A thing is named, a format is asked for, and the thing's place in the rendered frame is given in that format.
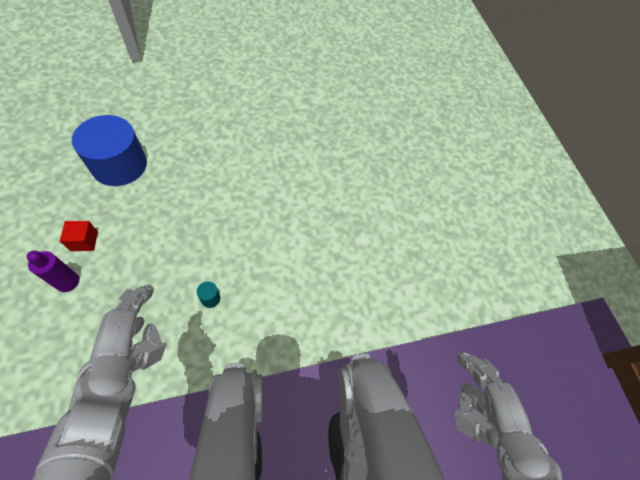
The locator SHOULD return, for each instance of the bookshelf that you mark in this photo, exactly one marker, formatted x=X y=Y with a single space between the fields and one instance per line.
x=626 y=366

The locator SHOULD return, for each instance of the right robot hand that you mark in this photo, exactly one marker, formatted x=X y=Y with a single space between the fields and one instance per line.
x=499 y=410

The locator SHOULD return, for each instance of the right robot arm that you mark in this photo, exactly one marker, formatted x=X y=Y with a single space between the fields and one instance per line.
x=522 y=456

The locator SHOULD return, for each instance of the left robot arm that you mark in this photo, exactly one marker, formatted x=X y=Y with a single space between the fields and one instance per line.
x=86 y=441

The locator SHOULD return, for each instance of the left robot hand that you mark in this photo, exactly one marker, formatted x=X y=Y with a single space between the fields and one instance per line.
x=119 y=325

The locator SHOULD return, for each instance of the right robot foot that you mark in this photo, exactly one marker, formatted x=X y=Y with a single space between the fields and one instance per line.
x=336 y=447

